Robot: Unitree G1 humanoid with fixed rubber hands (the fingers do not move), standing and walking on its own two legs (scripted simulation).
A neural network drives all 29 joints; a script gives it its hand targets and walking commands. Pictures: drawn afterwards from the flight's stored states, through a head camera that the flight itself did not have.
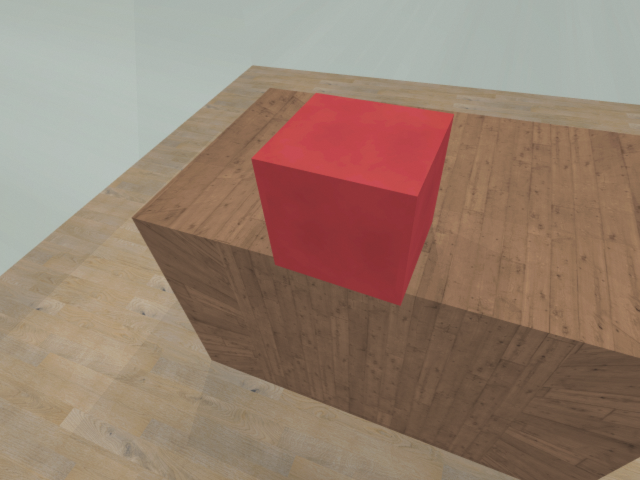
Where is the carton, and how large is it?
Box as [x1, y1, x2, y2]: [251, 93, 453, 305]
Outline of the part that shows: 315,93 251,158 275,264 400,305 432,220 453,114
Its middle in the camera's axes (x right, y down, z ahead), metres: +0.06 -0.08 +0.69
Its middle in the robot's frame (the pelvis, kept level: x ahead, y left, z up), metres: +0.57 -0.05 +0.04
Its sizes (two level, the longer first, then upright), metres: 0.251 0.226 0.244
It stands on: a pedestal, 0.69 m high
